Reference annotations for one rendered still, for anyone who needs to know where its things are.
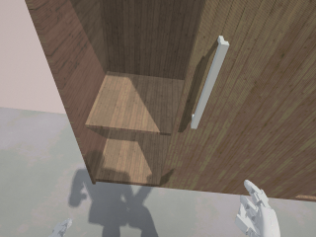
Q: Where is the robot right hand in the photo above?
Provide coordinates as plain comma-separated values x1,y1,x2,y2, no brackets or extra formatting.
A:
234,180,280,237

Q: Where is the wardrobe door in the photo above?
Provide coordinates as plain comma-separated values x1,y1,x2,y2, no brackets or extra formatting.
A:
159,0,316,199
300,186,316,197

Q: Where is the robot left hand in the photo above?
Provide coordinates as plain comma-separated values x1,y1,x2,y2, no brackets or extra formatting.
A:
48,218,73,237

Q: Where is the handle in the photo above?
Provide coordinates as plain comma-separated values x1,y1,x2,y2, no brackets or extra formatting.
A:
191,36,229,129

